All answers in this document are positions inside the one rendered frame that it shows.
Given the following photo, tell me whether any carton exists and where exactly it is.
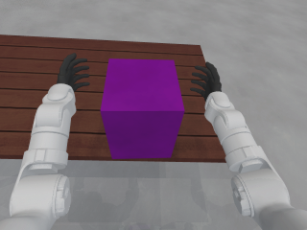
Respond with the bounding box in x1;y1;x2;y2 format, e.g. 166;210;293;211
100;58;185;159

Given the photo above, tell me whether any right robot forearm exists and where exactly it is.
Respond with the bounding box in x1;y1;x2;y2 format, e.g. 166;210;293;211
204;91;291;204

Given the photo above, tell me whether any robot left upper arm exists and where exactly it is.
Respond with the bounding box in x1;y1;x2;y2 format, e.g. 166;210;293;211
0;173;71;230

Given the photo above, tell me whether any robot right upper arm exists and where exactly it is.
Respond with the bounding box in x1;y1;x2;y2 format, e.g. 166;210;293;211
230;168;307;230

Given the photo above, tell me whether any left robot forearm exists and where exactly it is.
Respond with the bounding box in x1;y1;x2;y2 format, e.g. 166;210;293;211
9;83;77;216

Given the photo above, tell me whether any table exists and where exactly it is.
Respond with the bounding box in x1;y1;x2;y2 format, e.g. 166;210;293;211
0;34;226;163

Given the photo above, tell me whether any robot right hand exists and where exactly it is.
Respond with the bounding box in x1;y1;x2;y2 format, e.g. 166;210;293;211
190;61;222;101

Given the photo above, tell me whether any robot left hand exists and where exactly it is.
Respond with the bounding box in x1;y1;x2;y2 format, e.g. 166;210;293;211
56;53;90;93

